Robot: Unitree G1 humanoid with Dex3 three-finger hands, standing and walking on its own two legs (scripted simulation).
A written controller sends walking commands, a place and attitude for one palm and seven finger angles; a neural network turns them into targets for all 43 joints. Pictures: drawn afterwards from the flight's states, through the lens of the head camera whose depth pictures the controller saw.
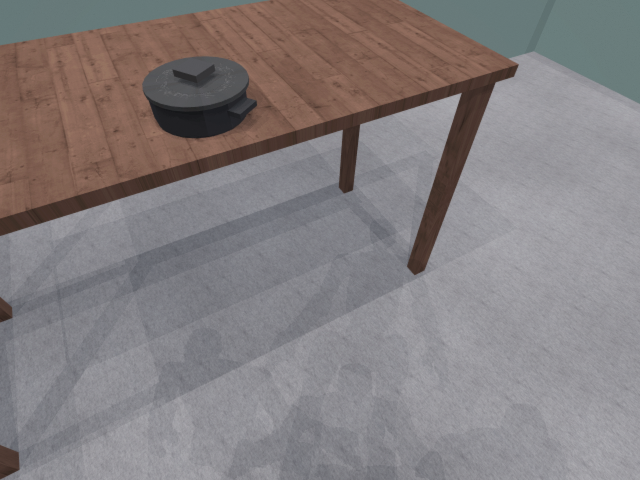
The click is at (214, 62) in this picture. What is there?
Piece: lid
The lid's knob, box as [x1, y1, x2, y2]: [172, 58, 214, 82]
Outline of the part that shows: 172,69 175,76 198,82 214,71 214,66 211,63 190,58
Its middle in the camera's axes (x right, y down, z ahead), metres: -0.23 -0.30 +0.68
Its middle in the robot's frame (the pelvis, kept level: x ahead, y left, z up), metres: +0.72 +0.27 +0.15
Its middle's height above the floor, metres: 0.93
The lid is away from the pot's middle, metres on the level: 0.00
